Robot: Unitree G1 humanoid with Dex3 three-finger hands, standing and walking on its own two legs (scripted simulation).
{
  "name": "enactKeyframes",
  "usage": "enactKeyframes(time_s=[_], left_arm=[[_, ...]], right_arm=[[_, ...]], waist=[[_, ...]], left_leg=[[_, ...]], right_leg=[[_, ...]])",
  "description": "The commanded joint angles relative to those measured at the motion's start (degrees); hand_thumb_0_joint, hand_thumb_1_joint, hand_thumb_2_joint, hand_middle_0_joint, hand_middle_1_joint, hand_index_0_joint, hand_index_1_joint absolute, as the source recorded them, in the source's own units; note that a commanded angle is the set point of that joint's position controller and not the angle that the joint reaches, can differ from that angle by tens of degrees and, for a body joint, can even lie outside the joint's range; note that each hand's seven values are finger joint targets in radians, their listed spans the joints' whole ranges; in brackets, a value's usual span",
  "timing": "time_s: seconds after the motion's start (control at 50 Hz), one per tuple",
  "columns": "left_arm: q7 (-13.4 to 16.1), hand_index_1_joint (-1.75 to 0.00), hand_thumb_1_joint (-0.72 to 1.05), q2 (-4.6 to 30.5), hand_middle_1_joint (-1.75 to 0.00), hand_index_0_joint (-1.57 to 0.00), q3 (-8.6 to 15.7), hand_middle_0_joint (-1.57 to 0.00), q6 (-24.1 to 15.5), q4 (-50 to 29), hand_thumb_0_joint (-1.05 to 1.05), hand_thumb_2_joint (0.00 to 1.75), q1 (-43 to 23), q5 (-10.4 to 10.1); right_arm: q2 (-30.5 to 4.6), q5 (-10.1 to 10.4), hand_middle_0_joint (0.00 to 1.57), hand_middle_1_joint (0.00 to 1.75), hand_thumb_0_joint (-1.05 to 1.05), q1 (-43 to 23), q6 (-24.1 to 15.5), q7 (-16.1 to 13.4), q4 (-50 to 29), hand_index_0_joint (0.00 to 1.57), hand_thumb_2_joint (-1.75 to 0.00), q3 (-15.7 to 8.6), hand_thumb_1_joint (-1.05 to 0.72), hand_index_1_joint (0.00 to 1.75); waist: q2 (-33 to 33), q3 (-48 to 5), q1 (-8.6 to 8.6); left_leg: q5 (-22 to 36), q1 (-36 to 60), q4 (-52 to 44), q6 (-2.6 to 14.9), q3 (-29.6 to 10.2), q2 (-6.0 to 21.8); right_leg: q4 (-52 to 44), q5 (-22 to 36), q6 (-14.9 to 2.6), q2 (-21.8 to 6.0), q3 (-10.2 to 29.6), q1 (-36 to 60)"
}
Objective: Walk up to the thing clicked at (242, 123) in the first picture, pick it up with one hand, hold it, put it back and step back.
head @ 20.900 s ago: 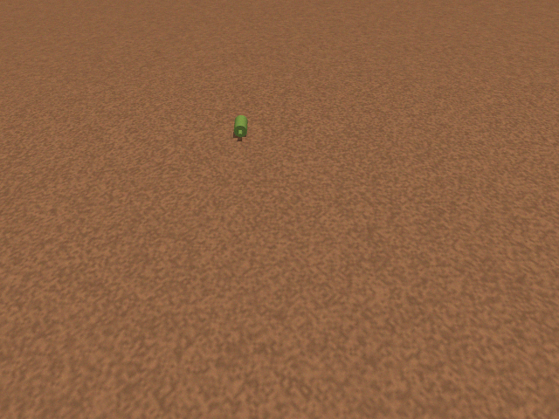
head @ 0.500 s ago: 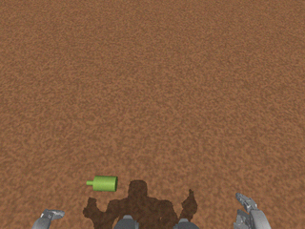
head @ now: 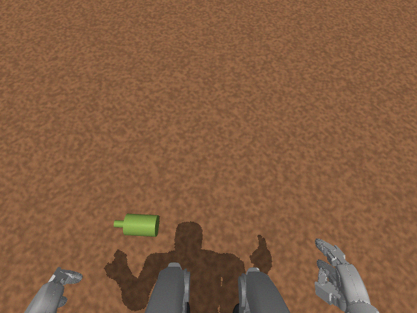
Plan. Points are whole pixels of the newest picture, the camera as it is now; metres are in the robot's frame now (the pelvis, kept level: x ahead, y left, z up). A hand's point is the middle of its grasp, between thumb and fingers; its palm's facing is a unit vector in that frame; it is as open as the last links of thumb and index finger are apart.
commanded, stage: rise first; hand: left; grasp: from above
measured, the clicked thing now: (136, 224) +0.43 +0.30 -0.57
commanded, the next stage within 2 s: approach in 1.62 s
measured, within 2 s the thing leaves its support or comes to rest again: neither
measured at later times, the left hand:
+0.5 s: hand (97, 263) +0.26 +0.32 -0.33, palm faces -0.51 -0.33 -0.80, open 13.6 cm
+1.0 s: hand (106, 247) +0.31 +0.34 -0.41, palm faces -0.49 -0.11 -0.86, open 14.1 cm
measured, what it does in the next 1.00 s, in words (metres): lowers itself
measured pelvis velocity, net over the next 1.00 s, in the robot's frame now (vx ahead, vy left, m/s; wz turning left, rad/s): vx -0.07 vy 0.00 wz -0.11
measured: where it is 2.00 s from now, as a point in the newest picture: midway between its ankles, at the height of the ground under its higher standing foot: outside the picture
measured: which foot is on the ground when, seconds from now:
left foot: down 0.00-1.00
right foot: down 0.00-1.00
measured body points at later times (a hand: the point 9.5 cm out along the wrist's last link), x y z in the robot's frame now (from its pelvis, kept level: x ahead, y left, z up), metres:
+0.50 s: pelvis -0.07 -0.01 -0.20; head +0.15 +0.01 +0.19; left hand +0.28 +0.34 -0.28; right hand +0.07 -0.28 -0.34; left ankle +0.03 +0.11 -0.58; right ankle +0.02 -0.12 -0.58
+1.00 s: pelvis -0.07 +0.00 -0.26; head +0.16 +0.05 +0.13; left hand +0.34 +0.34 -0.36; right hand +0.04 -0.28 -0.38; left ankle +0.03 +0.11 -0.58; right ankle +0.02 -0.12 -0.58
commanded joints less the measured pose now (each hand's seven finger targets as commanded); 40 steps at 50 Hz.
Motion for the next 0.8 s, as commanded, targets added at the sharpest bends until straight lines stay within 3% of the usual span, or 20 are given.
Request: enactKeyframes(time_s=[0.0, 0.04, 0.06, 0.1, 0.12, 0.14, 0.2, 0.24, 0.36, 0.38, 0.42, 0.5, 0.6, 0.68, 0.78], left_arm=[[1.4, -1.02, -0.58, 15.0, -1.02, -0.12, 6.1, -0.12, -8.3, 0.5, 0.00, 0.95, -12.9, 4.8], [1.1, -1.01, -0.57, 15.1, -1.00, -0.13, 4.6, -0.14, -12.3, 2.8, 0.00, 0.96, -15.8, 7.2], [1.0, -1.01, -0.57, 16.5, -1.01, -0.14, 4.7, -0.14, -14.4, 2.8, 0.00, 0.96, -17.4, 8.3], [1.4, -0.97, -0.53, 21.4, -0.97, -0.18, 7.7, -0.19, -17.8, 5.8, 0.00, 0.93, -19.2, 10.9], [1.7, -0.97, -0.53, 22.4, -0.96, -0.18, 8.0, -0.19, -19.1, 7.2, 0.00, 0.94, -20.4, 12.1], [2.0, -0.96, -0.52, 24.3, -0.95, -0.20, 9.3, -0.20, -19.9, 8.1, 0.00, 0.93, -20.8, 13.3], [3.2, -0.98, -0.53, 24.7, -0.97, -0.14, 9.1, -0.15, -21.3, 14.5, 0.00, 0.97, -23.4, 17.1], [3.9, -0.96, -0.50, 25.4, -0.96, -0.15, 9.3, -0.16, -22.1, 17.0, 0.00, 0.95, -27.1, 19.0], [4.5, -0.95, -0.48, 34.5, -0.95, -0.18, 12.8, -0.18, -24.5, 18.7, 0.00, 0.94, -36.9, 25.4], [4.4, -0.95, -0.47, 34.5, -0.95, -0.17, 12.7, -0.17, -25.2, 19.3, 0.00, 0.94, -38.6, 26.2], [4.9, -0.93, -0.45, 36.8, -0.93, -0.19, 13.2, -0.19, -27.0, 20.3, 0.00, 0.93, -43.1, 27.9], [5.9, -0.92, -0.45, 37.9, -0.92, -0.15, 11.4, -0.16, -31.0, 22.5, 0.00, 0.95, -50.7, 30.8], [8.8, -0.96, -0.49, 38.4, -0.95, -0.07, 10.1, -0.07, -33.9, 27.7, 0.00, 1.01, -53.7, 34.4], [12.2, -0.98, -0.51, 40.1, -0.98, -0.06, 10.8, -0.06, -34.4, 30.6, 0.00, 1.01, -54.8, 37.4], [15.5, -0.98, -0.52, 41.5, -0.98, -0.07, 10.9, -0.07, -33.7, 32.9, 0.00, 1.00, -57.0, 41.7]], right_arm=[[-9.6, -0.4, 0.20, 0.30, 0.00, -0.4, -4.0, -0.8, -4.4, 0.20, -0.91, -4.4, -0.96, 0.30], [-10.2, -0.7, 0.20, 0.30, 0.00, -0.6, -4.7, -0.5, -3.3, 0.20, -0.91, -4.4, -0.95, 0.30], [-10.5, -0.8, 0.20, 0.30, 0.00, -0.5, -5.0, -0.3, -2.5, 0.20, -0.91, -4.5, -0.95, 0.30], [-11.3, -1.0, 0.20, 0.30, 0.00, -0.5, -5.0, 0.0, -1.2, 0.20, -0.92, -4.5, -0.96, 0.30], [-11.7, -0.9, 0.20, 0.30, 0.00, -0.4, -4.9, 0.3, -0.5, 0.20, -0.92, -4.5, -0.96, 0.30], [-12.1, -0.9, 0.20, 0.30, 0.00, -0.2, -4.7, 0.6, -0.1, 0.20, -0.92, -4.6, -0.97, 0.30], [-12.6, -1.0, 0.20, 0.30, 0.00, 0.1, -3.5, 1.4, 1.6, 0.20, -0.91, -4.6, -0.93, 0.30], [-12.6, -1.2, 0.20, 0.30, 0.00, 0.9, -2.7, 1.9, 2.9, 0.20, -0.91, -5.0, -0.92, 0.30], [-13.1, -1.8, 0.20, 0.30, 0.00, 2.6, -0.5, 2.6, 5.6, 0.20, -0.91, -5.7, -0.93, 0.30], [-13.3, -2.0, 0.20, 0.30, 0.00, 2.7, -0.2, 2.7, 6.0, 0.20, -0.91, -5.8, -0.92, 0.30], [-13.3, -2.3, 0.20, 0.30, 0.00, 2.9, 0.3, 2.7, 6.7, 0.20, -0.91, -5.8, -0.92, 0.30], [-13.3, -3.1, 0.20, 0.30, 0.00, 2.6, 1.2, 2.9, 8.1, 0.20, -0.90, -4.9, -0.89, 0.30], [-14.3, -4.0, 0.20, 0.30, 0.00, 2.6, 1.8, 3.4, 8.8, 0.20, -0.89, -4.5, -0.87, 0.30], [-14.8, -4.7, 0.20, 0.30, 0.00, 2.8, 2.7, 4.1, 9.8, 0.20, -0.90, -4.0, -0.88, 0.30], [-14.5, -5.5, 0.20, 0.30, 0.00, 3.4, 4.6, 4.8, 10.6, 0.20, -0.90, -3.8, -0.90, 0.30]], waist=[[3.9, -14.9, -1.78], [4.6, -18.5, -1.91], [5.6, -20.5, -1.19], [6.0, -23.8, 0.44], [6.3, -25.8, 0.30], [6.6, -27.4, 1.62], [5.4, -29.7, 1.98], [3.9, -31.9, 2.52], [1.4, -37.9, 3.04], [1.6, -38.7, 2.87], [2.3, -37.0, 2.53], [6.2, -31.4, 0.66], [7.6, -28.1, -0.48], [9.4, -28.3, 0.24], [11.1, -31.1, 0.61]], left_leg=[[5.1, 6.3, -4.3, 0.10, -1.9, -0.1], [5.2, 3.8, -0.5, 0.02, -1.5, -0.4], [6.1, 3.3, 1.3, 0.07, -1.3, -0.4], [7.9, 0.4, 5.5, 0.19, -0.7, -0.6], [10.3, 0.0, 7.4, 0.22, -0.9, -0.5], [12.6, -0.5, 9.1, 0.24, -0.7, -0.6], [16.7, -3.3, 13.6, 0.32, -0.8, -0.4], [17.2, -5.2, 16.4, 0.66, -0.5, -0.4], [12.7, -14.7, 23.3, 1.36, 0.7, -0.4], [11.6, -14.3, 24.1, 1.40, 0.3, -0.2], [7.0, -16.9, 25.0, 1.21, 0.2, -0.1], [-2.7, -21.1, 26.0, 1.13, -0.8, 0.1], [-10.1, -23.8, 26.2, 1.10, -3.6, 0.3], [-8.2, -23.2, 27.0, 0.82, -4.7, 0.3], [0.2, -21.3, 30.5, 0.47, -3.8, -0.2]], right_leg=[[-2.4, 6.1, -1.44, 0.8, 1.4, -2.8], [1.2, 6.6, -1.35, 0.9, 1.5, -6.0], [2.8, 7.2, -1.37, 1.0, 1.6, -7.6], [6.3, 8.5, -1.37, 1.1, 1.7, -10.0], [8.3, 9.9, -1.43, 1.2, 1.4, -11.6], [9.8, 11.3, -1.49, 1.2, 1.4, -12.7], [13.9, 14.0, -1.55, 1.4, 0.2, -15.5], [15.2, 14.2, -1.45, 1.6, -0.2, -16.4], [19.4, 12.5, -0.77, 1.8, -0.1, -15.5], [20.4, 11.2, -0.87, 2.0, -0.5, -17.8], [21.8, 7.1, -1.04, 2.1, -1.0, -21.3], [24.5, -1.3, -1.40, 2.4, -2.3, -29.2], [27.9, -5.8, -1.36, 2.3, -4.3, -35.6], [30.8, -3.4, -1.44, 2.0, -5.6, -38.1], [32.7, 1.7, -2.00, 1.8, -5.5, -39.2]])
